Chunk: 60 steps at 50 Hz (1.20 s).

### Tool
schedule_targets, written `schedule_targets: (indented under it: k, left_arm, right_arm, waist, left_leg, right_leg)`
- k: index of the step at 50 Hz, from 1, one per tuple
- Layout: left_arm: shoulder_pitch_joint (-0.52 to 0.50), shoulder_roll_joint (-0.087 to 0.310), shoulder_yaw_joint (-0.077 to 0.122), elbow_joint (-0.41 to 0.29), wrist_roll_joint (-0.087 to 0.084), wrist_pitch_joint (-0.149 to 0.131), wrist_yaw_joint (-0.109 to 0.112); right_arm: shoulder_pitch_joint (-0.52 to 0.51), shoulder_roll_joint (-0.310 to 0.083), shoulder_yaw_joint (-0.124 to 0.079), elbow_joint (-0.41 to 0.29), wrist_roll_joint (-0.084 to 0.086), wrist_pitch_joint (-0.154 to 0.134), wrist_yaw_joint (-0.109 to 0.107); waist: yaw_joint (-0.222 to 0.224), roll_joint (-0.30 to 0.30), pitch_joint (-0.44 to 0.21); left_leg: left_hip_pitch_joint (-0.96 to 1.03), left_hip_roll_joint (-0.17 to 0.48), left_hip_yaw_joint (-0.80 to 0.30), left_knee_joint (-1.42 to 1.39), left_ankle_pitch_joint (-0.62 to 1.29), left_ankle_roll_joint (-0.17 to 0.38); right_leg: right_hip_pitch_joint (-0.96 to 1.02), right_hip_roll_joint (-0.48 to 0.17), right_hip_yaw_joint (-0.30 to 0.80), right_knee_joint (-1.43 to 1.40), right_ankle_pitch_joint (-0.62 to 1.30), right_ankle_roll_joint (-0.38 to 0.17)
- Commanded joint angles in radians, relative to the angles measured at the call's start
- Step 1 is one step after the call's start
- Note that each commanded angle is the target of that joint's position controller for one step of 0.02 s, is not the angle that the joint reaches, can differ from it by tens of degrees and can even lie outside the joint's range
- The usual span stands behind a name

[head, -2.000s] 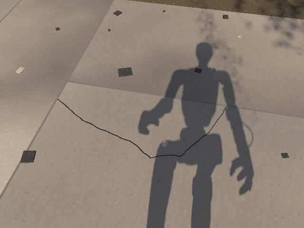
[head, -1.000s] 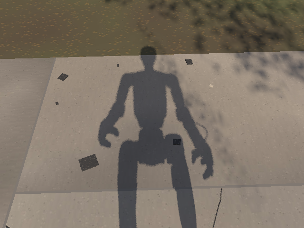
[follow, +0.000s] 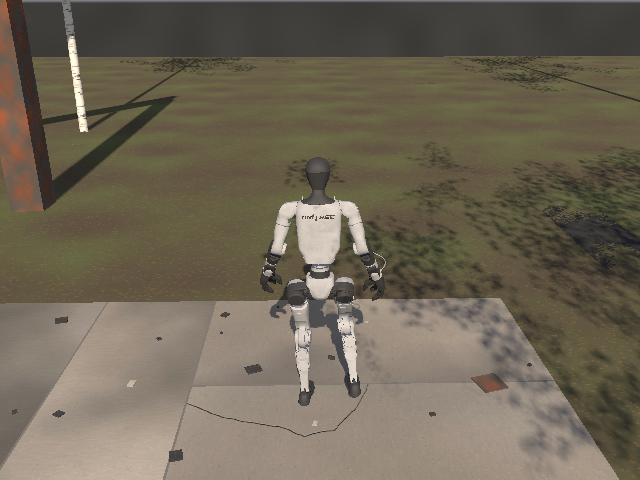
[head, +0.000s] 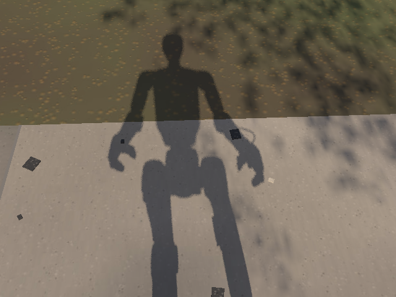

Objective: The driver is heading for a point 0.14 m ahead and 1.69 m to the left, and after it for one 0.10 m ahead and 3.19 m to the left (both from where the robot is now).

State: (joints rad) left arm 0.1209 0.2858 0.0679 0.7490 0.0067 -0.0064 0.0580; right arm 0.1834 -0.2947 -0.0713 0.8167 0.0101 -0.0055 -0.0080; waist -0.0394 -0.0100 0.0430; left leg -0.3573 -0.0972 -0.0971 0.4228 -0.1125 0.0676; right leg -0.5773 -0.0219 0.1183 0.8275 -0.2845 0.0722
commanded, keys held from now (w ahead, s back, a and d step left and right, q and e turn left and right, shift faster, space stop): q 1.00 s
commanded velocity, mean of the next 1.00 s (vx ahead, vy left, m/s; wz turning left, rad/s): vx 0.02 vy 0.00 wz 0.57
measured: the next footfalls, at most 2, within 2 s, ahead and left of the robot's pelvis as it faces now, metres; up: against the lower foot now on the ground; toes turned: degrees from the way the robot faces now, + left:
right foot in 0.14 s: +0.12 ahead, -0.15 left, +0.00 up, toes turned +11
left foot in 0.54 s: +0.04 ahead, +0.11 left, +0.00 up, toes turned +22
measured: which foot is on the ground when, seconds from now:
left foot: down 0.00-0.14, up 0.16-0.52, down 0.54-1.00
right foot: up 0.00-0.12, down 0.14-0.56, up 0.58-1.00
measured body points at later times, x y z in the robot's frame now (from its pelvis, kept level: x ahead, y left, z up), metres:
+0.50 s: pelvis +0.04 -0.02 +0.00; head +0.08 -0.01 +0.45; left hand +0.08 +0.29 -0.10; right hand +0.28 -0.23 -0.10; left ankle +0.01 +0.11 -0.71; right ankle +0.08 -0.16 -0.74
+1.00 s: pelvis +0.05 +0.00 +0.00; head +0.07 +0.02 +0.44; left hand +0.03 +0.33 -0.09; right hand +0.35 -0.14 -0.09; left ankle +0.01 +0.10 -0.74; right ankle +0.13 -0.10 -0.73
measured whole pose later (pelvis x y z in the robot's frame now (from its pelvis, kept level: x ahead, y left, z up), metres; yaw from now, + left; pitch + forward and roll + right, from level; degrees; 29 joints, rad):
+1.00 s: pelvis +0.05 +0.00 +0.00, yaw +36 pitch +2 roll -1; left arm 0.12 0.29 0.08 0.70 -0.01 -0.02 0.01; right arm 0.17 -0.32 -0.08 0.62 0.02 0.05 -0.02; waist -0.02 0.02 0.03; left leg -0.33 -0.11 -0.22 0.54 -0.23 0.03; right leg -0.32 0.04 0.08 0.56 -0.29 0.05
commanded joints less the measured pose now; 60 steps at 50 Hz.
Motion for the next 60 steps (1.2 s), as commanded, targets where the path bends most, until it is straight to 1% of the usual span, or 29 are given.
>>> schedule_targets:
  k: [1, 4, 6, 7, 8, 9, 10, 12, 18, 23, 26, 27, 28, 29, 30, 31, 32, 33, 40, 46, 49, 50, 51, 52, 53, 54, 55, 57, 60]
  left_arm:
    - [0.024, 0.079, 0.02, -0.057, -0.005, -0.009, 0.0]
    - [0.026, 0.092, 0.023, -0.065, -0.013, -0.034, -0.013]
    - [0.096, 0.104, 0.031, -0.046, -0.016, -0.05, -0.023]
    - [0.122, 0.157, 0.043, -0.045, -0.001, -0.051, -0.02]
    - [0.066, 0.241, 0.059, -0.068, 0.022, -0.035, -0.01]
    - [0.085, 0.201, 0.054, -0.07, 0.047, -0.029, -0.016]
    - [0.06, 0.153, 0.041, -0.088, 0.038, -0.03, -0.016]
    - [0.0, 0.11, 0.029, -0.1, 0.011, -0.025, -0.014]
    - [0.042, 0.148, 0.042, -0.085, 0.01, 0.002, 0.001]
    - [0.028, 0.192, 0.061, -0.086, -0.008, 0.004, -0.018]
    - [0.008, 0.191, 0.063, -0.076, -0.035, 0.001, -0.025]
    - [0.059, 0.159, 0.055, -0.053, -0.033, -0.002, -0.03]
    - [0.089, 0.104, 0.04, -0.059, 0.004, -0.003, -0.036]
    - [0.024, 0.071, 0.023, -0.124, 0.034, -0.006, -0.032]
    - [-0.047, 0.125, 0.038, -0.134, 0.014, -0.008, -0.025]
    - [-0.055, 0.144, 0.046, -0.131, -0.007, -0.004, -0.021]
    - [-0.031, 0.143, 0.051, -0.11, -0.005, 0.002, -0.012]
    - [-0.017, 0.153, 0.056, -0.1, 0.003, 0.008, -0.004]
    - [-0.019, 0.095, 0.036, -0.109, -0.001, -0.004, -0.02]
    - [-0.024, 0.109, 0.039, -0.123, -0.013, -0.021, -0.042]
    - [0.028, 0.108, 0.044, -0.115, -0.016, -0.034, -0.054]
    - [0.058, 0.118, 0.05, -0.105, -0.012, -0.037, -0.054]
    - [0.084, 0.173, 0.063, -0.108, 0.003, -0.035, -0.048]
    - [0.052, 0.257, 0.078, -0.109, 0.023, -0.022, -0.045]
    - [0.046, 0.206, 0.068, -0.126, 0.038, -0.025, -0.045]
    - [0.007, 0.158, 0.051, -0.141, 0.03, -0.026, -0.04]
    - [-0.035, 0.13, 0.043, -0.148, 0.019, -0.024, -0.035]
    - [-0.047, 0.114, 0.033, -0.151, 0.0, -0.018, -0.026]
    - [0.01, 0.134, 0.038, -0.138, 0.011, -0.001, -0.015]
  right_arm:
    - [-0.039, -0.167, -0.042, -0.083, 0.004, 0.007, -0.017]
    - [-0.031, -0.166, -0.043, -0.096, 0.005, 0.021, -0.02]
    - [-0.054, -0.148, -0.036, -0.117, 0.015, 0.031, -0.024]
    - [-0.026, -0.105, -0.022, -0.126, 0.012, 0.033, -0.026]
    - [0.044, -0.05, -0.011, -0.14, 0.005, 0.026, -0.021]
    - [0.031, -0.132, -0.032, -0.149, -0.002, 0.013, -0.016]
    - [0.043, -0.19, -0.053, -0.133, 0.002, 0.013, -0.012]
    - [0.058, -0.172, -0.059, -0.109, 0.008, 0.041, -0.021]
    - [-0.049, -0.081, -0.028, -0.2, 0.015, 0.057, -0.001]
    - [-0.052, -0.097, -0.033, -0.237, 0.011, 0.063, 0.023]
    - [0.016, -0.098, -0.045, -0.225, 0.01, 0.069, 0.034]
    - [0.059, -0.12, -0.057, -0.212, 0.008, 0.068, 0.027]
    - [0.094, -0.222, -0.084, -0.22, 0.008, 0.063, 0.01]
    - [0.087, -0.302, -0.091, -0.251, -0.019, 0.05, 0.008]
    - [0.112, -0.254, -0.08, -0.248, -0.041, 0.027, 0.018]
    - [0.068, -0.228, -0.068, -0.241, -0.037, 0.013, 0.017]
    - [0.008, -0.201, -0.062, -0.244, -0.017, 0.009, 0.009]
    - [-0.032, -0.173, -0.05, -0.251, 0.001, 0.013, 0.002]
    - [-0.02, -0.183, -0.05, -0.254, -0.001, 0.028, -0.025]
    - [-0.036, -0.2, -0.057, -0.266, 0.002, 0.04, -0.011]
    - [-0.07, -0.193, -0.054, -0.275, 0.016, 0.048, -0.011]
    - [-0.077, -0.18, -0.051, -0.279, 0.023, 0.051, -0.015]
    - [-0.043, -0.139, -0.039, -0.282, 0.015, 0.049, -0.017]
    - [0.001, -0.111, -0.034, -0.297, 0.017, 0.042, -0.015]
    - [0.003, -0.194, -0.06, -0.284, 0.002, 0.032, -0.016]
    - [0.02, -0.236, -0.079, -0.265, 0.006, 0.034, -0.013]
    - [0.036, -0.222, -0.082, -0.241, 0.011, 0.044, -0.015]
    - [0.039, -0.168, -0.07, -0.232, 0.012, 0.063, -0.014]
    - [-0.031, -0.12, -0.051, -0.271, 0.021, 0.062, -0.007]
  waist:
    - [0.023, 0.149, -0.138]
    - [0.027, 0.169, -0.14]
    - [0.076, 0.161, -0.145]
    - [0.064, 0.088, -0.182]
    - [-0.013, -0.191, -0.17]
    - [0.022, -0.265, -0.182]
    - [0.021, -0.174, -0.172]
    - [0.008, -0.106, -0.13]
    - [0.067, -0.173, -0.121]
    - [0.073, -0.194, -0.132]
    - [0.025, -0.174, -0.125]
    - [0.018, -0.113, -0.134]
    - [0.033, 0.131, -0.147]
    - [0.025, 0.343, -0.154]
    - [-0.046, 0.222, -0.217]
    - [-0.013, 0.179, -0.164]
    - [0.018, 0.131, -0.135]
    - [0.034, 0.136, -0.118]
    - [0.031, 0.147, -0.14]
    - [0.018, 0.175, -0.127]
    - [0.054, 0.174, -0.138]
    - [0.072, 0.159, -0.142]
    - [0.058, 0.059, -0.175]
    - [-0.004, -0.231, -0.131]
    - [0.029, -0.231, -0.125]
    - [0.013, -0.154, -0.113]
    - [-0.002, -0.117, -0.091]
    - [0.012, -0.116, -0.064]
    - [0.061, -0.154, -0.071]
  left_leg:
    - [0.053, 0.226, -0.276, -0.127, -0.082, 0.147]
    - [0.107, 0.226, -0.346, -0.066, 0.021, 0.137]
    - [0.095, 0.183, -0.35, 0.01, 0.076, 0.088]
    - [0.015, 0.135, -0.3, 0.118, -0.064, 0.037]
    - [-0.178, -0.024, -0.108, 0.325, -0.407, -0.029]
    - [-0.27, -0.015, -0.031, 0.553, -0.551, -0.075]
    - [-0.274, 0.027, -0.046, 0.683, -0.498, -0.098]
    - [-0.296, 0.052, -0.02, 0.775, -0.387, -0.139]
    - [-0.252, 0.105, 0.071, 0.573, -0.273, -0.177]
    - [-0.072, 0.112, 0.145, 0.343, -0.255, -0.131]
    - [0.076, 0.083, 0.184, 0.089, -0.102, -0.064]
    - [0.199, 0.073, 0.152, -0.005, 0.012, -0.03]
    - [0.375, 0.263, -0.122, -0.05, 0.332, 0.043]
    - [0.409, 0.487, -0.42, -0.028, 0.607, 0.253]
    - [0.36, 0.484, -0.414, -0.065, 0.479, 0.311]
    - [0.313, 0.419, -0.324, -0.074, 0.372, 0.255]
    - [0.279, 0.36, -0.263, -0.073, 0.276, 0.194]
    - [0.244, 0.333, -0.234, -0.075, 0.253, 0.165]
    - [0.218, 0.272, -0.252, -0.063, 0.167, 0.16]
    - [0.169, 0.261, -0.384, -0.039, 0.118, 0.161]
    - [0.171, 0.224, -0.424, 0.012, 0.157, 0.124]
    - [0.13, 0.192, -0.409, 0.043, 0.102, 0.087]
    - [0.032, 0.136, -0.343, 0.155, -0.09, 0.032]
    - [-0.177, -0.037, -0.124, 0.339, -0.428, -0.037]
    - [-0.23, -0.007, -0.074, 0.595, -0.547, -0.089]
    - [-0.232, 0.031, -0.073, 0.718, -0.484, -0.109]
    - [-0.232, 0.043, -0.056, 0.767, -0.425, -0.127]
    - [-0.264, 0.054, -0.03, 0.819, -0.335, -0.158]
    - [-0.28, 0.081, 0.039, 0.689, -0.293, -0.179]
  right_leg:
    - [0.114, 0.035, -0.017, -0.093, 0.029, 0.009]
    - [0.173, 0.058, -0.017, -0.229, -0.004, -0.002]
    - [0.316, 0.04, -0.029, -0.452, 0.139, -0.031]
    - [0.447, -0.101, 0.059, -0.484, 0.214, -0.08]
    - [0.541, -0.316, 0.276, -0.476, 0.501, -0.21]
    - [0.511, -0.42, 0.398, -0.491, 0.623, -0.335]
    - [0.498, -0.387, 0.321, -0.476, 0.624, -0.336]
    - [0.479, -0.271, 0.143, -0.453, 0.551, -0.258]
    - [0.51, -0.25, -0.011, -0.481, 0.519, -0.282]
    - [0.467, -0.287, -0.065, -0.467, 0.469, -0.275]
    - [0.424, -0.278, -0.109, -0.37, 0.386, -0.21]
    - [0.349, -0.243, -0.161, -0.279, 0.291, -0.147]
    - [0.13, -0.145, -0.264, -0.02, -0.008, -0.045]
    - [-0.123, -0.007, -0.212, 0.218, -0.417, 0.015]
    - [-0.125, -0.01, -0.078, 0.356, -0.408, 0.007]
    - [-0.127, -0.024, -0.056, 0.382, -0.324, -0.011]
    - [-0.126, -0.035, -0.048, 0.354, -0.235, -0.015]
    - [-0.111, -0.038, -0.044, 0.326, -0.179, -0.01]
    - [0.0, 0.021, -0.042, 0.082, -0.049, 0.015]
    - [0.141, 0.061, -0.03, -0.131, -0.09, -0.003]
    - [0.26, 0.07, -0.039, -0.346, 0.005, -0.029]
    - [0.351, 0.045, -0.04, -0.455, 0.122, -0.046]
    - [0.478, -0.106, 0.072, -0.482, 0.201, -0.101]
    - [0.52, -0.296, 0.296, -0.506, 0.411, -0.247]
    - [0.472, -0.401, 0.39, -0.522, 0.463, -0.358]
    - [0.442, -0.367, 0.305, -0.511, 0.44, -0.347]
    - [0.424, -0.297, 0.205, -0.499, 0.39, -0.299]
    - [0.431, -0.237, 0.094, -0.494, 0.384, -0.269]
    - [0.501, -0.222, 0.016, -0.501, 0.411, -0.286]
Velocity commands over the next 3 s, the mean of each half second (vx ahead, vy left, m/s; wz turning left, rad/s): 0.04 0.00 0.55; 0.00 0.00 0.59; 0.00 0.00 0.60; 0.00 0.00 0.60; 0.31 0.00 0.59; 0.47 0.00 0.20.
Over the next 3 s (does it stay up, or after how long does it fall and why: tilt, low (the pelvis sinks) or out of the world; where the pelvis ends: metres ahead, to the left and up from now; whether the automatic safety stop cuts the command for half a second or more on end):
stays up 0.00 0.42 -0.01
